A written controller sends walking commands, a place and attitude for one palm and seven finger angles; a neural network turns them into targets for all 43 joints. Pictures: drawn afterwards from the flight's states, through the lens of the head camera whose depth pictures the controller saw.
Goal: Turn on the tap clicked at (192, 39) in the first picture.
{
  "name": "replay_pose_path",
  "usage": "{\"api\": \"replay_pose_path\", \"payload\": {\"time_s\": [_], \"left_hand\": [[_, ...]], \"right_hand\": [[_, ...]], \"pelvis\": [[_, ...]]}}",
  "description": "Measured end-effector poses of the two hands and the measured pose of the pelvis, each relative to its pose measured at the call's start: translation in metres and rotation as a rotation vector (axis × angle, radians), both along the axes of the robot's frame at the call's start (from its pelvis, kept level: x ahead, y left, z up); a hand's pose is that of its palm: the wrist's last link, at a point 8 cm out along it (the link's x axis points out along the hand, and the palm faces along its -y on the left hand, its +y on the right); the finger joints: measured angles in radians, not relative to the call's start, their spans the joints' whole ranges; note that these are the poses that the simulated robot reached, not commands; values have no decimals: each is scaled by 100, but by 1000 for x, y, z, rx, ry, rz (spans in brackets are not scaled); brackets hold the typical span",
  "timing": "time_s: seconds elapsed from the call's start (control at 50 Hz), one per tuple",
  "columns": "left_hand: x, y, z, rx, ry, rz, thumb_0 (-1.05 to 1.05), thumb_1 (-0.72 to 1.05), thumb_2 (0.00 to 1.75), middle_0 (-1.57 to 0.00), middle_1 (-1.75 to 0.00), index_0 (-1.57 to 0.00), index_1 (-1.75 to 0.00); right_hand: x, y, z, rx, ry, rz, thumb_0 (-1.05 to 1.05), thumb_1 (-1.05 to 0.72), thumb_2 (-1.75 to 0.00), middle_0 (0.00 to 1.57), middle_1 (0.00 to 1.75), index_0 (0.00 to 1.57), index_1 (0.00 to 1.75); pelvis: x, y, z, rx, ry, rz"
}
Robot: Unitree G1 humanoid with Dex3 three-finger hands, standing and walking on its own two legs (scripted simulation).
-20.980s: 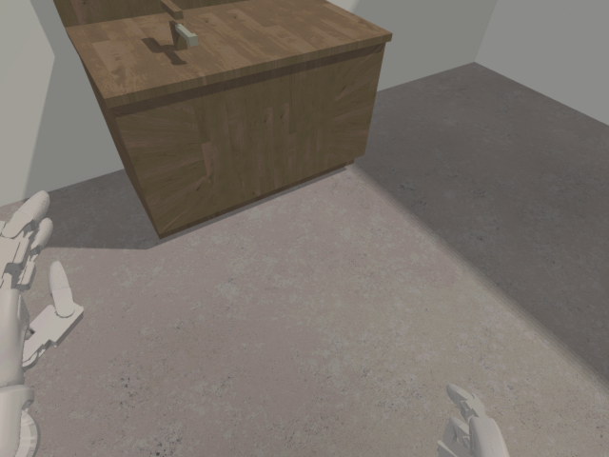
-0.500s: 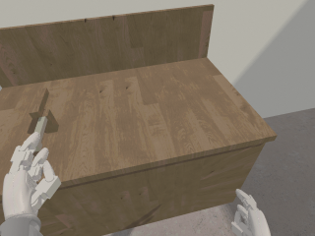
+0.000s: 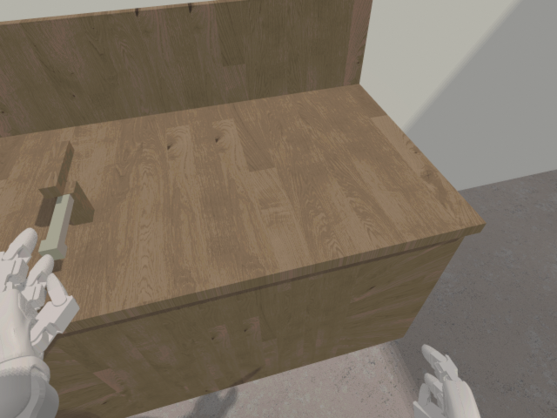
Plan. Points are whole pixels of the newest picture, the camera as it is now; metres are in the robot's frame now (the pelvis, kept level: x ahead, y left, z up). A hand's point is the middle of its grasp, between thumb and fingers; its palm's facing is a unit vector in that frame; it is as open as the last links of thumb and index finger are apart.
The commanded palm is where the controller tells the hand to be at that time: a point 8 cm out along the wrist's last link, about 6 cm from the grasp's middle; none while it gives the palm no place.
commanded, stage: reach beside the lever's end, fingers flat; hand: left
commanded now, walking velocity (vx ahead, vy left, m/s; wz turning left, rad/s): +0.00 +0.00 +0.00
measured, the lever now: (53, 249) +0.34 +0.42 +0.03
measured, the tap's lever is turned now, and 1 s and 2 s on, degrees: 0 0 3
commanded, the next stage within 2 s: push the lever round in 1.78 s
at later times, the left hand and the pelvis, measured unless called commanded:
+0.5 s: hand (51, 283) +0.26 +0.35 +0.07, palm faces +0.58 -0.80 -0.11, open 7.6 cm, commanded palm +0.21 +0.39 +0.07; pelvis -0.01 +0.02 -0.01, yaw -1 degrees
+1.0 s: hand (37, 272) +0.29 +0.41 +0.04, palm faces +0.60 -0.79 -0.12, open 7.8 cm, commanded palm +0.24 +0.44 +0.03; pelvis -0.01 +0.03 -0.03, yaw -1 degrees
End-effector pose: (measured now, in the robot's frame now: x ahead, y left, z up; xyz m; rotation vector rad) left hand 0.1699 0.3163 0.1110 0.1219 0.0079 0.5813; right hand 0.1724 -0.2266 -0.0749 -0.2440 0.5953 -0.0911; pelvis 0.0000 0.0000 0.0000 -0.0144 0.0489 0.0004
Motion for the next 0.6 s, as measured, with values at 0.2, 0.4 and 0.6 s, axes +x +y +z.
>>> {"api": "replay_pose_path", "payload": {"time_s": [0.2, 0.4, 0.6], "left_hand": [[9, 35, -14, 1, -12, 50, 2, 89, 90, -19, -28, -19, -27], [31, 53, -28, -18, 2, 23, 2, 89, 90, -19, -25, -18, -25], [43, 82, -38, 0, 3, 62, 2, 89, 90, -18, -23, -18, -22]], "right_hand": [[-11, 6, -6, -24, 46, -9, 1, -91, -90, 20, 30, 20, 30], [-19, 13, -13, -36, 88, -20, 1, -91, -90, 20, 30, 20, 30], [-31, 10, -22, -59, 161, -38, 1, -91, -90, 20, 30, 20, 30]], "pelvis": [[-6, 10, -3, -11, 23, -1], [-8, 19, -6, -16, 50, -4], [-6, 24, -12, -26, 87, -9]]}}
